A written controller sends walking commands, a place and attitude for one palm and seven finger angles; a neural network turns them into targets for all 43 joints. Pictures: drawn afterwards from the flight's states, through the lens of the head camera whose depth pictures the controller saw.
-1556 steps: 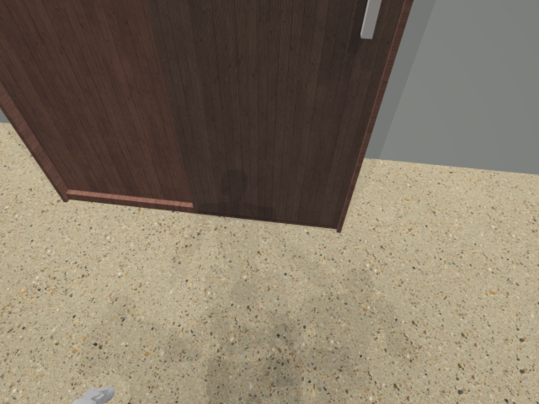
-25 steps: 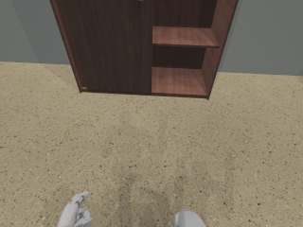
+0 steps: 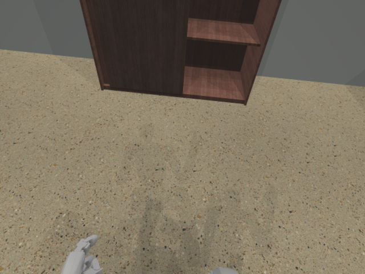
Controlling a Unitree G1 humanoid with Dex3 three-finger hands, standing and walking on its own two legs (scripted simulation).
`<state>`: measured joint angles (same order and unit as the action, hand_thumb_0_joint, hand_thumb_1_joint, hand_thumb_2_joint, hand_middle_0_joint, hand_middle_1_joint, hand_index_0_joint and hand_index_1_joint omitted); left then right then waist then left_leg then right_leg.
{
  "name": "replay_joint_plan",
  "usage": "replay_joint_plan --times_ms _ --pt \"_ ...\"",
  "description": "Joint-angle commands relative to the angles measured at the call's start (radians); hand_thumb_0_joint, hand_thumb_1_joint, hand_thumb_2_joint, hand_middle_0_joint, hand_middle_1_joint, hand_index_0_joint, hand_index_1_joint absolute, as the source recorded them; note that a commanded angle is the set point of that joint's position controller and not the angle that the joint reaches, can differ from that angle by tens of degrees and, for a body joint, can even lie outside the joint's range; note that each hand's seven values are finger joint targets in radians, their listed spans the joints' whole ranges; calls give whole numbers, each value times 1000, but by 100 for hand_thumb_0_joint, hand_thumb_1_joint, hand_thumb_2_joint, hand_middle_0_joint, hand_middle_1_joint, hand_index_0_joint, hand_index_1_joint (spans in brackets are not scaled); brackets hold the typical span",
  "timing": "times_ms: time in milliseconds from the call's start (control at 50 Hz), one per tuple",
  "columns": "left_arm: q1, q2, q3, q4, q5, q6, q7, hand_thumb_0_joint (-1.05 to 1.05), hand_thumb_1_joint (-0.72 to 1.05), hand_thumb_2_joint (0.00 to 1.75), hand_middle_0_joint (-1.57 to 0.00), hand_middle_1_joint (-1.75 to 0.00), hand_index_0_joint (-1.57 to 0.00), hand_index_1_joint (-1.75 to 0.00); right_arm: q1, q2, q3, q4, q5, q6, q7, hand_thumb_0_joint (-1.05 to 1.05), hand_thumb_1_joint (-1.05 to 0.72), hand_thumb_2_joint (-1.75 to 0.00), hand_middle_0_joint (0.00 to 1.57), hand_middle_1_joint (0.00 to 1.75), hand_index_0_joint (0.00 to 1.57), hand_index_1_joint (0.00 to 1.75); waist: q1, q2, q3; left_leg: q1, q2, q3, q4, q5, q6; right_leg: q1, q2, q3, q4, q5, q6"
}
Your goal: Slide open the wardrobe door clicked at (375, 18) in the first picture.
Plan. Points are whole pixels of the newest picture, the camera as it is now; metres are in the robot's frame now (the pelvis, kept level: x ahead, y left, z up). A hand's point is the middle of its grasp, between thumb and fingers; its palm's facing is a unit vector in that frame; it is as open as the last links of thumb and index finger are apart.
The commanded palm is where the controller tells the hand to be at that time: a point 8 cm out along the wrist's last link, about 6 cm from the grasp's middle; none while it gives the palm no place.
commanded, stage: stop stepping back and stand still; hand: right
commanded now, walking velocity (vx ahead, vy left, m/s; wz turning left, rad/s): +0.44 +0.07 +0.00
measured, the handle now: out of the picture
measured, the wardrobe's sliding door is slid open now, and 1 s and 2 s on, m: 0.58 0.58 0.58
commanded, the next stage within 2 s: let the arm hang, fingers relaxed in 0.54 s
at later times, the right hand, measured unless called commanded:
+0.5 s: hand out of the picture +0.12 -0.28 +0.16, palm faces +0.51 +0.73 -0.45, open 7.4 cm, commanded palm +0.06 -0.31 +0.17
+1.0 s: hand out of the picture +0.03 -0.21 -0.18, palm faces +0.02 +0.98 -0.19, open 6.8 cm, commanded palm none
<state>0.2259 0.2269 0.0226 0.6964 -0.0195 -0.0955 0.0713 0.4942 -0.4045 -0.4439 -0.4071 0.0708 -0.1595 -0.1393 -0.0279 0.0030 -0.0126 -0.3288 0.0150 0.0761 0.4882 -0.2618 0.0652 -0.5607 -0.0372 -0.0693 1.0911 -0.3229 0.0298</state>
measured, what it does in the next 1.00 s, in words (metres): steps on the spot: right foot, then left foot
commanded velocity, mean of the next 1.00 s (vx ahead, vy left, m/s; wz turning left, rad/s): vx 0.10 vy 0.01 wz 0.00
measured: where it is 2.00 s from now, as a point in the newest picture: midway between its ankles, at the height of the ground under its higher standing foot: outside the picture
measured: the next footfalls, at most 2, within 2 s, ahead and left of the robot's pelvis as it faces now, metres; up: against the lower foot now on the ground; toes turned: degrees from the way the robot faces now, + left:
right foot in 0.14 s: +0.01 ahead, -0.16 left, -0.01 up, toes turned -7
left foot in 0.36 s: +0.02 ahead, +0.10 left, -0.01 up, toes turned -4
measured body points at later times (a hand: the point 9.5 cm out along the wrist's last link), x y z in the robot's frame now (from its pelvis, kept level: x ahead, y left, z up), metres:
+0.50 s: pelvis -0.07 -0.01 -0.02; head -0.06 +0.01 +0.43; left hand +0.09 +0.22 -0.13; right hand +0.09 -0.32 +0.19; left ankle -0.02 +0.10 -0.74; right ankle -0.05 -0.14 -0.68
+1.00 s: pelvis -0.04 -0.04 -0.01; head +0.00 -0.04 +0.44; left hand +0.00 +0.20 -0.16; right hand +0.03 -0.27 -0.16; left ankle -0.02 +0.10 -0.74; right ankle -0.02 -0.15 -0.74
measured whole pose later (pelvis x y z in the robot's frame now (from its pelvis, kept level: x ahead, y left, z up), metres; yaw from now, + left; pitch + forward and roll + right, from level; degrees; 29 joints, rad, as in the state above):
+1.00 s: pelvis -0.04 -0.04 -0.01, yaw -3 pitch +1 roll +0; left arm 0.26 0.20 -0.01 0.94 0.03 0.04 -0.01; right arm 0.21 -0.18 0.01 0.89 0.00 0.04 -0.02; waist 0.03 0.01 0.08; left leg -0.29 0.02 -0.03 0.56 -0.28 -0.02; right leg -0.30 -0.03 -0.08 0.55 -0.26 -0.01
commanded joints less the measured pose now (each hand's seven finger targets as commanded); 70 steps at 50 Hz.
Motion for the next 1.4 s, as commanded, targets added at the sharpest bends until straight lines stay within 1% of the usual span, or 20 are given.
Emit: replay_joint_plan --times_ms 0,80,120,180,300,340,360,380,540,560,600,620,680,740,800,820,860,940,1060,1380 --pt "-123 103 31 -179 20 -98 22 0 90 90 -20 -30 -20 -30 -123 -193 -77 -196 -18 -64 -26 0 -90 -90 20 30 20 30 29 198 -62 15 238 -308 -302 -474 33 192 15 -83 -318 -121 -39" --pt "-87 119 36 -201 34 -120 19 0 90 90 -20 -30 -20 -30 -104 -194 -87 -262 -24 -92 -35 0 -90 -90 20 30 20 30 54 -1 -92 -75 113 -193 15 -385 -16 525 -15 -35 -710 -174 -111" --pt "-140 146 41 -239 22 -106 15 0 90 90 -20 -30 -20 -30 -123 -221 -116 -341 -40 -106 -44 0 -90 -90 20 30 20 30 43 -344 19 -344 -23 -7 582 -239 -93 488 -358 378 -947 -347 -246" --pt "-152 116 48 -203 19 -89 -24 0 90 90 -20 -30 -20 -30 -50 -229 -154 -262 -40 -108 -16 0 -90 -90 20 30 20 30 30 -279 130 -293 67 -111 787 -121 -77 109 -357 357 -981 -494 -250" --pt "-142 108 35 -224 15 -49 0 0 90 90 -20 -30 -20 -30 -20 -175 -97 -206 -28 -57 -37 0 -90 -90 20 30 20 30 -12 -155 15 318 -29 58 81 -283 -30 -83 -159 23 -598 -432 -85" --pt "-164 88 39 -248 1 -53 -3 0 90 90 -20 -30 -20 -30 -90 -245 -124 -255 -21 -44 -39 0 -90 -90 20 30 20 30 -10 401 45 255 381 -738 -337 -455 170 -277 22 12 83 -249 -29" --pt "-146 125 37 -221 28 -67 -7 0 90 90 -20 -30 -20 -30 -124 -295 -191 -256 -10 -69 -42 0 -90 -90 20 30 20 30 28 185 76 186 381 -693 -341 -176 189 -236 -29 83 169 -154 -4" --pt "-117 76 18 -173 24 -64 -15 0 90 90 -20 -30 -20 -30 -112 -239 -149 -209 -16 -62 -43 0 -90 -90 20 30 20 30 32 131 -43 179 357 -608 -271 -405 154 -176 -36 95 170 -123 -8" --pt "-129 82 23 -177 23 -70 29 0 90 90 -20 -30 -20 -30 -88 -200 -89 -329 -26 -78 -59 0 -90 -90 20 30 20 30 34 51 -40 -90 209 -193 -162 -364 41 424 14 -75 -508 -35 -44" --pt "-126 91 29 -183 20 -77 36 0 90 90 -20 -30 -20 -30 -75 -200 -94 -329 -23 -85 -61 0 -90 -90 20 30 20 30 39 14 -40 -78 179 -163 -77 -328 16 457 -4 -43 -586 -58 -55" --pt "-132 138 34 -214 16 -75 33 0 90 90 -20 -30 -20 -30 -74 -176 -98 -369 -26 -100 -62 0 -90 -90 20 30 20 30 30 -293 -13 -165 15 -20 264 -238 -69 442 -246 322 -811 -170 -163" --pt "-35 313 101 3 54 -92 -80 0 90 90 -20 -30 -20 -30 -122 97 339 430 -131 68 90 0 -90 -90 20 30 20 30 161 -314 28 -369 14 -53 538 -317 -97 337 -302 430 -683 201 -214" --pt "-7 189 51 -72 72 24 -76 0 90 90 -20 -30 -20 -30 -160 105 348 565 -112 167 125 0 -90 -90 20 30 20 30 87 0 -72 -220 25 -122 578 -344 -115 244 -292 351 -647 445 -246" --pt "-51 191 24 -34 63 66 -76 0 90 90 -20 -30 -20 -30 -161 78 374 799 -99 160 129 0 -90 -90 20 30 20 30 7 34 -94 54 1 -39 148 -49 -117 223 -160 155 -542 440 -125" --pt "-9 103 3 6 42 110 -81 0 90 90 -20 -30 -20 -30 -257 -80 386 960 -98 164 125 0 -90 -90 20 30 20 30 67 7 56 -39 287 -427 -167 -41 34 160 18 9 -437 -143 -20" --pt "8 89 3 31 47 122 -83 0 90 90 -20 -30 -20 -30 -309 -80 394 994 -98 167 128 0 -90 -90 20 30 20 30 85 -19 99 -131 246 -414 -188 -162 42 227 24 9 -440 -94 -24" --pt "17 112 6 86 45 128 -76 0 90 90 -20 -30 -20 -30 -368 -47 417 1095 -92 158 122 0 -90 -90 20 30 20 30 92 246 70 -108 145 -329 -182 -77 8 303 4 42 -495 30 -26" --pt "1 111 3 193 54 103 -66 0 90 90 -20 -30 -20 -30 -318 53 410 1229 -88 159 118 0 -90 -90 20 30 20 30 47 -196 -12 50 48 -176 -50 16 -58 343 -83 116 -723 99 -54" --pt "49 99 5 290 40 100 -54 0 90 90 -20 -30 -20 -30 -283 70 430 1367 -83 158 110 0 -90 -90 20 30 20 30 39 -25 -63 130 57 -152 -80 140 -62 395 -91 102 -731 209 -61" --pt "31 70 5 390 37 97 -48 0 90 90 -20 -30 -20 -30 -296 74 434 1473 -88 156 97 0 -90 -90 20 30 20 30 48 6 -15 124 80 -174 -88 274 -71 472 -89 48 -710 358 -52"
